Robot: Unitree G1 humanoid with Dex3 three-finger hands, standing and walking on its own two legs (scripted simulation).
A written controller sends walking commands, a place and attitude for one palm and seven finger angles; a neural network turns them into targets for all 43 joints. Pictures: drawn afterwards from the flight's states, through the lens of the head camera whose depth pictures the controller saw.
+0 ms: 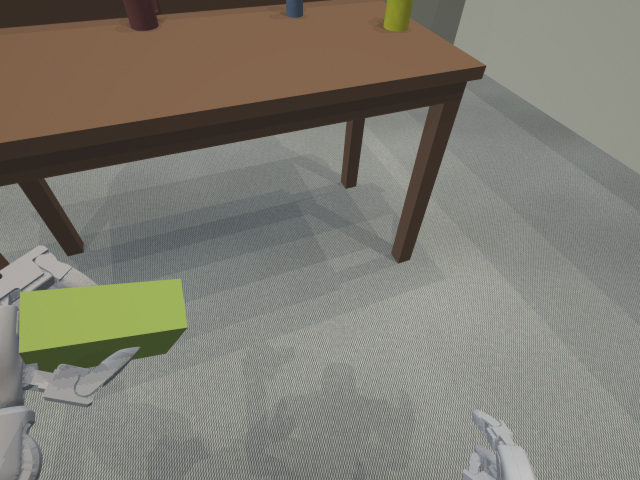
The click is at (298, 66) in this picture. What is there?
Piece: table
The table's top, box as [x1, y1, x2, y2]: [0, 0, 485, 160]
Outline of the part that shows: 485,65 410,18 408,29 405,31 395,32 385,29 382,25 386,3 381,0 327,0 303,2 303,15 298,18 288,17 285,14 285,4 156,15 159,25 156,28 147,31 133,30 129,25 127,17 0,28 0,160 481,78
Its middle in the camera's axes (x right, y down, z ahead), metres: -0.31 -0.49 +1.04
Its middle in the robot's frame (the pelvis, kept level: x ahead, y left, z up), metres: +1.10 +0.38 +0.04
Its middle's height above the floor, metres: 0.81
